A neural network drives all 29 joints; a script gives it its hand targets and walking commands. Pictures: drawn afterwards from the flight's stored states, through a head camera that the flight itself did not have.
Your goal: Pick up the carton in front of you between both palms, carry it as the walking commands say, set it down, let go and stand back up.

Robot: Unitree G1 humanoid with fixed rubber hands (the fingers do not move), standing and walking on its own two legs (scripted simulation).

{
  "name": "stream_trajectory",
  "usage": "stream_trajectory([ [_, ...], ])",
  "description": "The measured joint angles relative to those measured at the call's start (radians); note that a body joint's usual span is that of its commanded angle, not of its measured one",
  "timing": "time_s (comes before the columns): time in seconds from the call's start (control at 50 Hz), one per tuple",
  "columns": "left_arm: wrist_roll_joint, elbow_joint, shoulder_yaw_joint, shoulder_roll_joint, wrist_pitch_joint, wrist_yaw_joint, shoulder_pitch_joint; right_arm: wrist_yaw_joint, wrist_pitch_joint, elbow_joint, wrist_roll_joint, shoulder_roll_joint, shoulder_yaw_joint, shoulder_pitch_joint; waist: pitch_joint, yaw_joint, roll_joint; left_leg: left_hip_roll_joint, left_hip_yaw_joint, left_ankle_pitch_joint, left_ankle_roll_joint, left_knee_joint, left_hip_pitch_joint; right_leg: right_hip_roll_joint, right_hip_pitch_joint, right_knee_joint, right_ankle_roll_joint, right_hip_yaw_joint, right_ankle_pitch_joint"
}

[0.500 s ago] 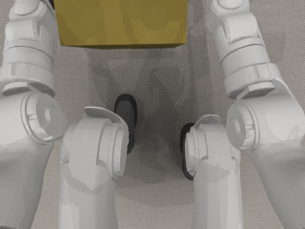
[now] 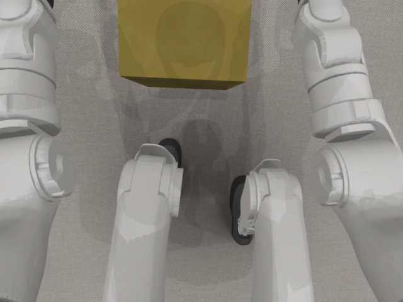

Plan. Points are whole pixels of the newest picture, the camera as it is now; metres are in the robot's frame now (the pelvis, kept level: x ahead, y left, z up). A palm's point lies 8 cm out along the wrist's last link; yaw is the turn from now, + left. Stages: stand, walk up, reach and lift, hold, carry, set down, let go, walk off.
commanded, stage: set down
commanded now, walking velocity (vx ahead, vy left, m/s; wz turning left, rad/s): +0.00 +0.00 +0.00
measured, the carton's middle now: (186, 35) +0.54 +0.11 -0.30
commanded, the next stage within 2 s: let go in 0.72 s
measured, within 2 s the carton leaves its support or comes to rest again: neither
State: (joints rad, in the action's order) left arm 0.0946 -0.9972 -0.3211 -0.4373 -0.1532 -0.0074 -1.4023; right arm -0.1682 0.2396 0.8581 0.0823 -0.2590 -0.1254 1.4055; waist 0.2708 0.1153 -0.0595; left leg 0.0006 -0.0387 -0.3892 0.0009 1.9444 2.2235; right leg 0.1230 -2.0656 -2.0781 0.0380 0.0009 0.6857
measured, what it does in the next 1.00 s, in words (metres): rises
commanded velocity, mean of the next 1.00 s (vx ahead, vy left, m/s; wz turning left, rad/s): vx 0.00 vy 0.00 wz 0.00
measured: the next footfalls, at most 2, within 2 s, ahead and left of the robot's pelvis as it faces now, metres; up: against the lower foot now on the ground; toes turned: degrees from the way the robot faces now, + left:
none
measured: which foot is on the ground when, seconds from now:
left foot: down 0.00-1.00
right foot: down 0.00-1.00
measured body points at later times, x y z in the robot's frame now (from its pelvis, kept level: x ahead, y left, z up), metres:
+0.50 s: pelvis +0.02 +0.01 +0.12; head +0.35 +0.05 +0.43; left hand +0.53 +0.32 +0.02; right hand +0.60 -0.08 +0.02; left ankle +0.16 +0.12 -0.39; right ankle +0.08 -0.12 -0.39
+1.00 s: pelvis +0.07 +0.02 +0.26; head +0.36 +0.06 +0.60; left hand +0.48 +0.31 +0.13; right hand +0.54 -0.11 +0.13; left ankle +0.15 +0.12 -0.39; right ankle +0.08 -0.12 -0.39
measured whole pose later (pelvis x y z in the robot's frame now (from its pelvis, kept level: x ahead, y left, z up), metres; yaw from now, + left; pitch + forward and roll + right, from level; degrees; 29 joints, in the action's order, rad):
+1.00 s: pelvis +0.07 +0.02 +0.26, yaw +2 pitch +40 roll -3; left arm -0.10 -0.72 -0.34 -0.29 -0.14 0.11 -0.79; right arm -0.11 0.18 0.66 -0.08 -0.14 -0.19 0.81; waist -0.02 0.06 -0.03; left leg 0.01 -0.02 -0.21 -0.02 0.93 1.42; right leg 0.07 -1.30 -1.00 0.03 0.06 0.41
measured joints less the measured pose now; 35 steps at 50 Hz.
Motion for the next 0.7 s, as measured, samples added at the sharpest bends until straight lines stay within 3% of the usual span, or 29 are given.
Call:
stream_trajectory([
  [0.24,-0.070,0.021,-0.025,0.046,-0.032,0.005,0.089,0.047,-0.010,0.090,-0.074,0.018,-0.102,-0.038,-0.207,-0.024,0.009,0.015,-0.010,0.032,-0.005,-0.221,-0.088,-0.021,0.085,0.244,0.001,0.002,-0.057],
  [0.46,-0.082,0.164,-0.052,0.066,-0.067,0.020,0.183,0.051,0.019,-0.057,-0.020,-0.001,-0.046,-0.136,-0.227,-0.021,0.021,0.004,0.004,0.064,-0.013,-0.414,-0.224,-0.019,0.203,0.445,0.003,0.028,-0.118],
  [0.7,-0.080,0.142,-0.057,0.066,-0.056,0.077,0.251,0.062,0.009,-0.047,-0.078,0.047,-0.089,-0.206,-0.289,-0.023,0.024,0.014,0.002,0.116,-0.006,-0.675,-0.437,-0.039,0.404,0.708,-0.009,0.037,-0.183],
])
